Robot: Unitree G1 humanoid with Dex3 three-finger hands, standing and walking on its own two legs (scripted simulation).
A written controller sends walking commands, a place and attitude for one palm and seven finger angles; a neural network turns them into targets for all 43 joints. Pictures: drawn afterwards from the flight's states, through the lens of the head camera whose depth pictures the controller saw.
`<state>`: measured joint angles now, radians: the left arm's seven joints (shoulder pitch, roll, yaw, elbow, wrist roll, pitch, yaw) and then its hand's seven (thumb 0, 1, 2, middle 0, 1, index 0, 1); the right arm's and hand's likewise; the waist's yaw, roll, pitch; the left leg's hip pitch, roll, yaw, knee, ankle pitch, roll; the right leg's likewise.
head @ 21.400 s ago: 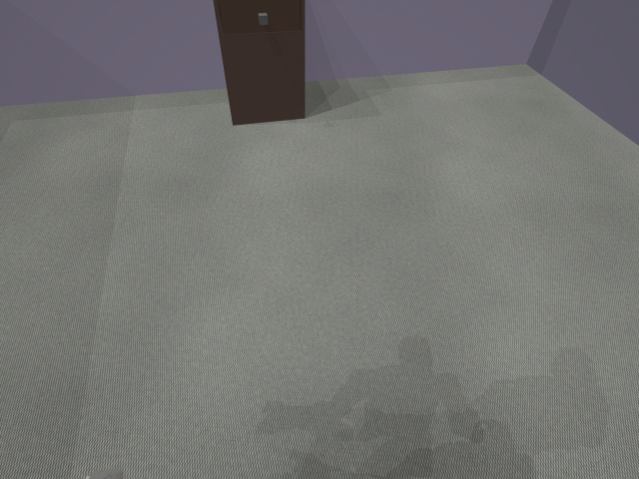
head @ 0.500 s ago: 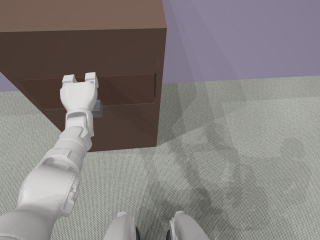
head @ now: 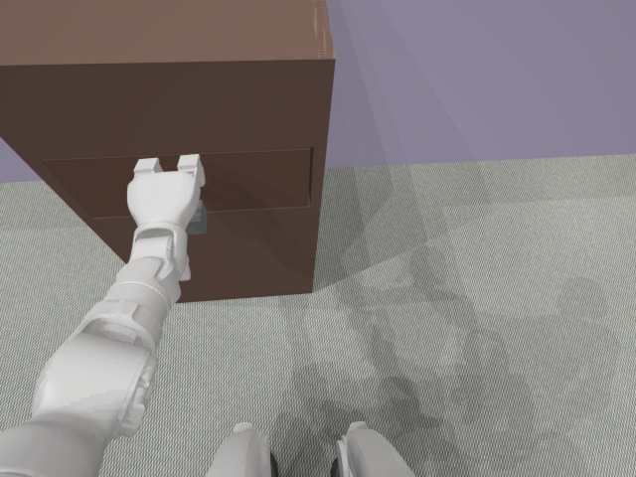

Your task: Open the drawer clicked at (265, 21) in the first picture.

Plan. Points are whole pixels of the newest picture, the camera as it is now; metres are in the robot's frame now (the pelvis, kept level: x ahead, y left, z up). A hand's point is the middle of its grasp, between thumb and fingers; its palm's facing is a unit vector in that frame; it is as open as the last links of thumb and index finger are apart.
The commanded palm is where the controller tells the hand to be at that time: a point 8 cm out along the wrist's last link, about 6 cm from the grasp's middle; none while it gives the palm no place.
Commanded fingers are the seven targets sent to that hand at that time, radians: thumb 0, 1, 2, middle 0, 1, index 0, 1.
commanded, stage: lower the fingers behind the handle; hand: left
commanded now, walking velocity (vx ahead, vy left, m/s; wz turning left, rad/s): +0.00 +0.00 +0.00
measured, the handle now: (192, 206) +0.53 +0.16 -0.10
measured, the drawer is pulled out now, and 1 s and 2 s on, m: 0.00 0.00 0.00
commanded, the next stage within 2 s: close the thumb around the handle in 1.44 s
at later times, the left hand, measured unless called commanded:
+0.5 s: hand (186, 227) +0.48 +0.16 -0.07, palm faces -0.06 -0.01 -1.00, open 13.8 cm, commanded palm +0.47 +0.15 -0.03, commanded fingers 0.00 -0.50 0.30 -0.30 -1.20 -0.30 -1.20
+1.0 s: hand (192, 237) +0.48 +0.16 -0.11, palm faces -0.05 -0.01 -1.00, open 13.8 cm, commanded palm +0.47 +0.15 -0.06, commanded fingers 0.00 -0.50 0.30 -0.30 -1.20 -0.30 -1.20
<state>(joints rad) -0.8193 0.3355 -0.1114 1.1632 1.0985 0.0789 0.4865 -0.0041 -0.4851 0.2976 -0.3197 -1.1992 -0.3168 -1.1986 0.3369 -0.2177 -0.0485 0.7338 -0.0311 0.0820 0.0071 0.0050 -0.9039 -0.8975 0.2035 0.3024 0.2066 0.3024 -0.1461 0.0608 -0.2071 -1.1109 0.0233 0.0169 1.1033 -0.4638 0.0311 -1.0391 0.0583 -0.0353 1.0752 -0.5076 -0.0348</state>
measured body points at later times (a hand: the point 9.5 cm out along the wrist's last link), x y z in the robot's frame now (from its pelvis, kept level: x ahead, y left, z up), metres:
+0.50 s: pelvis -0.01 +0.00 -0.03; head +0.13 +0.00 +0.40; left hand +0.48 +0.16 -0.02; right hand +0.00 -0.26 -0.16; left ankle +0.02 +0.10 -0.65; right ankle -0.01 -0.10 -0.65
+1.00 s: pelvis -0.02 -0.01 -0.05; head +0.15 +0.00 +0.36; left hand +0.48 +0.16 -0.06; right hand -0.01 -0.27 -0.19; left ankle +0.02 +0.10 -0.65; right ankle -0.01 -0.10 -0.65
